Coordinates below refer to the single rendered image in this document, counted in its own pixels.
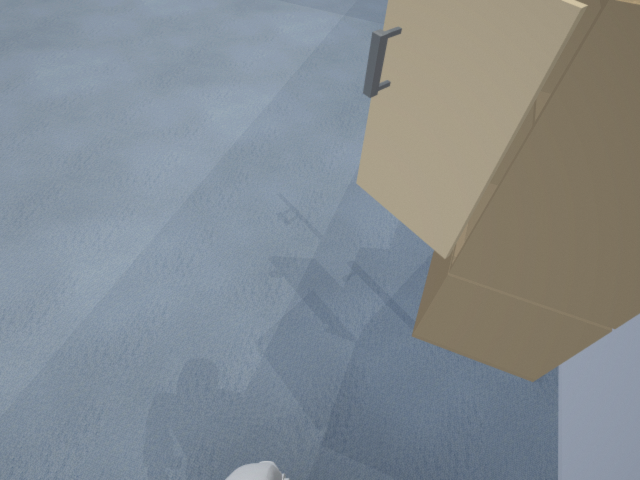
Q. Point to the handle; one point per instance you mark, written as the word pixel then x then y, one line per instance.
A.
pixel 375 61

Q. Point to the robot left shin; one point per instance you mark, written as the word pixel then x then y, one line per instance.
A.
pixel 270 462

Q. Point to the cupboard door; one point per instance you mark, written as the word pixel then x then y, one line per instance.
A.
pixel 464 75

